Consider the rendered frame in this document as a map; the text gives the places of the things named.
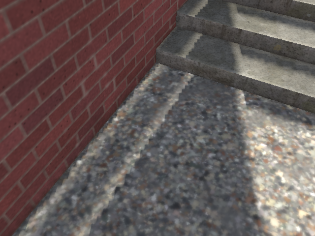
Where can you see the stairs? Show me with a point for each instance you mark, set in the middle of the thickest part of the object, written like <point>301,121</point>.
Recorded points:
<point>265,47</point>

